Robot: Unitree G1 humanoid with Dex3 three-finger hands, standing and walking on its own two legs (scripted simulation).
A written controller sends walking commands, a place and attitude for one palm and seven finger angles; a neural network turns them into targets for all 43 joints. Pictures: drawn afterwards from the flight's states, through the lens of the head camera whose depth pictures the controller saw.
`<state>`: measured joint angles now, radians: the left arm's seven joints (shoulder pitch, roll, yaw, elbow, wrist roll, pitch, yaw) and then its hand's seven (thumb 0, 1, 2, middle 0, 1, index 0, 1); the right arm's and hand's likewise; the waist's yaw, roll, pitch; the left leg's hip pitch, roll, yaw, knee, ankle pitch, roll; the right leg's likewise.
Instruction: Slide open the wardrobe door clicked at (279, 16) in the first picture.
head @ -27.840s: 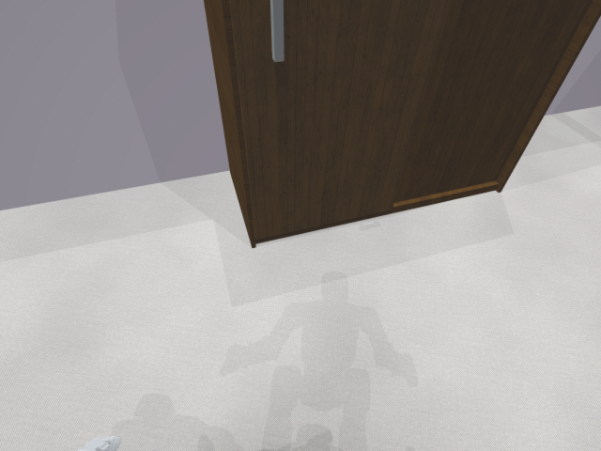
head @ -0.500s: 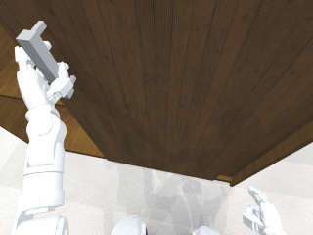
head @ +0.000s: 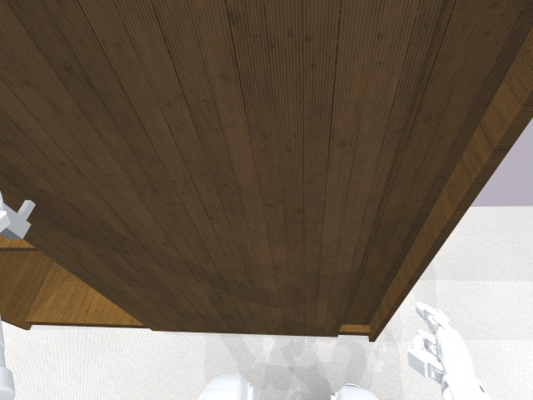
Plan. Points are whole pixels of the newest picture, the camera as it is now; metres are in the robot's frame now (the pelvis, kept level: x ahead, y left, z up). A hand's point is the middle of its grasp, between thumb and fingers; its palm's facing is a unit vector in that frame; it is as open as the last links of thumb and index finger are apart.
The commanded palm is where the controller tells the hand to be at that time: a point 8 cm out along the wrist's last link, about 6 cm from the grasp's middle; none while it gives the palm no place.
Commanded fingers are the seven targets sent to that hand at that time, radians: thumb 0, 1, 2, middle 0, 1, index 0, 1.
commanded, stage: stop walking and hold the door there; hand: left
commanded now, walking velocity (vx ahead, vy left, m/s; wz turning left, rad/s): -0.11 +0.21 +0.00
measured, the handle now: out of the picture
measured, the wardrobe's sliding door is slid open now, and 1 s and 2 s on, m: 0.52 0.52 0.52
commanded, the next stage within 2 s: none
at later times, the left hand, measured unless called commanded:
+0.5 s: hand out of the picture +0.30 +0.40 +0.15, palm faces +0.58 -0.77 -0.25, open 7.0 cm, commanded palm +0.25 +0.41 +0.13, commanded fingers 0.00 0.90 0.90 -0.45 -1.40 -0.45 -1.40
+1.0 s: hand out of the picture +0.29 +0.39 +0.16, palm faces +0.54 -0.80 -0.25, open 6.9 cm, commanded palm +0.25 +0.41 +0.13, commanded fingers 0.00 0.90 0.90 -0.45 -1.40 -0.45 -1.40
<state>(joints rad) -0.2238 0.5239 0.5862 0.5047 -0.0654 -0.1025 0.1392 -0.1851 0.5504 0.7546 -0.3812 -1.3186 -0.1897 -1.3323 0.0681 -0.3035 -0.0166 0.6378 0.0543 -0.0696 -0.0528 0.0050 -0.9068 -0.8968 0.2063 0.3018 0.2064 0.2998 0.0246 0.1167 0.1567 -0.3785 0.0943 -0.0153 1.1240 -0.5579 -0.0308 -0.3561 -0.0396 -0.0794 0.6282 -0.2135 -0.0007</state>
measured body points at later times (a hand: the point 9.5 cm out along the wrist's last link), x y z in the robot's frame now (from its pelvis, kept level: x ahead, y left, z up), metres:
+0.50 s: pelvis -0.07 +0.04 +0.02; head -0.06 +0.06 +0.47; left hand +0.26 +0.43 +0.17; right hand +0.00 -0.21 -0.09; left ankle -0.01 +0.14 -0.72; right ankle -0.10 -0.09 -0.71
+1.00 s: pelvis -0.12 +0.06 +0.02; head -0.12 +0.06 +0.47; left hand +0.26 +0.43 +0.17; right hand -0.09 -0.24 -0.09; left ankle -0.01 +0.14 -0.72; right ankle -0.12 -0.08 -0.72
